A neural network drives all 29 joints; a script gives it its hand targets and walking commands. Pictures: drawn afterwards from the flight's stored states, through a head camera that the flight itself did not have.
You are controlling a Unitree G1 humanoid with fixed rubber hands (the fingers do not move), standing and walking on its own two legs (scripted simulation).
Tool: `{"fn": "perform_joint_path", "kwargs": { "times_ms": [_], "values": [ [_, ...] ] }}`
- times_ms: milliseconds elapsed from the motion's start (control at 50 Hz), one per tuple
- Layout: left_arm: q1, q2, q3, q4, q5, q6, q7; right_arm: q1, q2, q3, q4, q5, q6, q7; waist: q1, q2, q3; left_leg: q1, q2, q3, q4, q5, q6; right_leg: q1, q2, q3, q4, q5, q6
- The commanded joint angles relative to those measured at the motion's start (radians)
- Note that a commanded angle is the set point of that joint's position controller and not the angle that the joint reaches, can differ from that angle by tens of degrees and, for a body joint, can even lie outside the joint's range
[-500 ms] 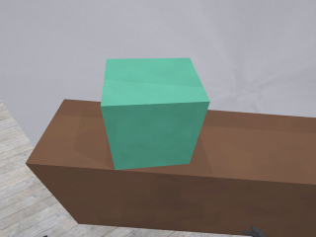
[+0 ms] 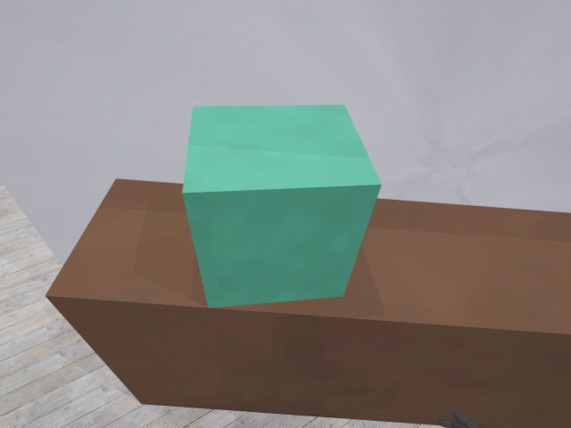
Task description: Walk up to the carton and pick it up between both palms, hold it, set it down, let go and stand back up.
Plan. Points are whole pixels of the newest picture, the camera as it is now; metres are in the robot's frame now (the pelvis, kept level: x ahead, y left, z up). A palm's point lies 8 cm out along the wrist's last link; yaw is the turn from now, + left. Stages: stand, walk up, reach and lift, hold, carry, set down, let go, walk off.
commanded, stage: stand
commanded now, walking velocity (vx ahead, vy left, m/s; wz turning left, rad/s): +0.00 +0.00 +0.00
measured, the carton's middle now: (274, 209) +0.45 +0.04 +0.05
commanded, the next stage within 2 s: none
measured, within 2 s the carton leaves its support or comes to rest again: neither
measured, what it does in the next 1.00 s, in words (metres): stands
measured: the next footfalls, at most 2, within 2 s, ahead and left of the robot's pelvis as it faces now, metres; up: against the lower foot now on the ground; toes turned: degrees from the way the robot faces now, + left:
none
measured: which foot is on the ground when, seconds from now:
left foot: down 0.00-1.00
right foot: down 0.00-1.00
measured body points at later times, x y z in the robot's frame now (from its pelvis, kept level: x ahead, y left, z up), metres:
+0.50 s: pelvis +0.00 +0.00 +0.00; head -0.01 +0.01 +0.45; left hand +0.08 +0.31 -0.12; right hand +0.12 -0.28 -0.11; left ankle +0.00 +0.13 -0.74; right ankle +0.00 -0.10 -0.74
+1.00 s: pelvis +0.00 +0.00 +0.00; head +0.00 +0.00 +0.45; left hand +0.08 +0.31 -0.11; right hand +0.11 -0.28 -0.11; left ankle +0.00 +0.13 -0.74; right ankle +0.00 -0.10 -0.74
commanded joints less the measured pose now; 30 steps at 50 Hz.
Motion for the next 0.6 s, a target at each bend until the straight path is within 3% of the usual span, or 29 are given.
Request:
{"fn": "perform_joint_path", "kwargs": {
  "times_ms": [0,580],
  "values": [
    [-0.074,0.203,0.010,-0.001,0.050,-0.028,0.005,-0.082,-0.237,-0.042,0.003,-0.095,-0.024,-0.028,-0.021,0.110,0.075,-0.033,0.095,-0.080,-0.101,0.112,0.053,0.009,-0.159,0.182,-0.083,0.131,-0.021],
    [-0.084,0.205,0.009,0.022,0.047,-0.025,0.005,-0.087,-0.241,-0.041,0.018,-0.094,-0.026,-0.028,-0.023,0.106,0.092,-0.036,0.096,-0.087,-0.118,0.108,0.051,0.007,-0.158,0.185,-0.090,0.128,-0.024]
  ]
}}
